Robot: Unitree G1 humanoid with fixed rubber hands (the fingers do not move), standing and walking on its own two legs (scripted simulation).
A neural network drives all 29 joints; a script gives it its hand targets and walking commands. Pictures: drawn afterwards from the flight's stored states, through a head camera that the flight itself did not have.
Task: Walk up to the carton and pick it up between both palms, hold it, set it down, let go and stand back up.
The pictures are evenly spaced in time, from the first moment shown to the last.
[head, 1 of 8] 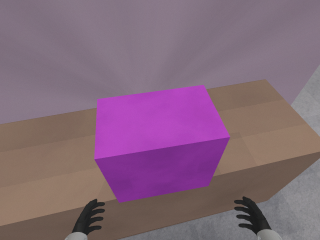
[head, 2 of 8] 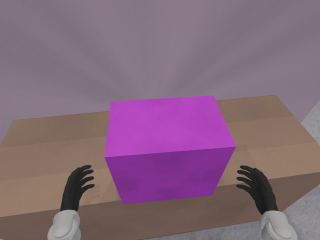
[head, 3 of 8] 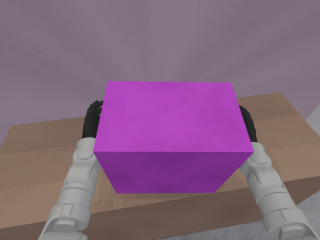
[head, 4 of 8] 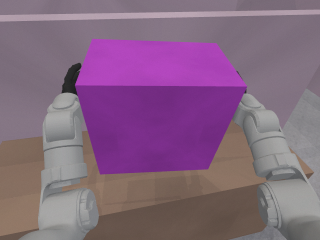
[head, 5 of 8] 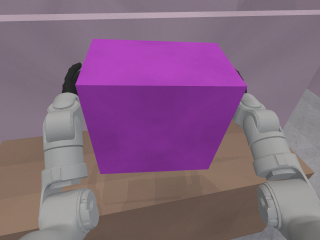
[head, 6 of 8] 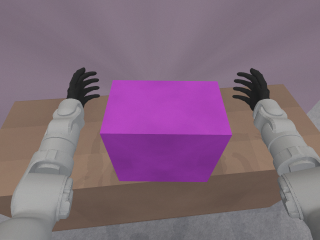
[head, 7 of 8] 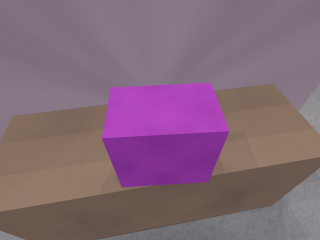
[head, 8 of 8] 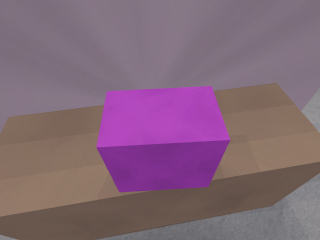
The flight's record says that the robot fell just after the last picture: no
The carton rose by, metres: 0.23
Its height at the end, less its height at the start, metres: +0.00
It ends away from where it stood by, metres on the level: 0.02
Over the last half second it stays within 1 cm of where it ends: yes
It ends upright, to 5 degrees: yes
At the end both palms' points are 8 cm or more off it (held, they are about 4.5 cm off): yes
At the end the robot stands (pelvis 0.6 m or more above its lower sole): yes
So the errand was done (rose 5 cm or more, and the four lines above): yes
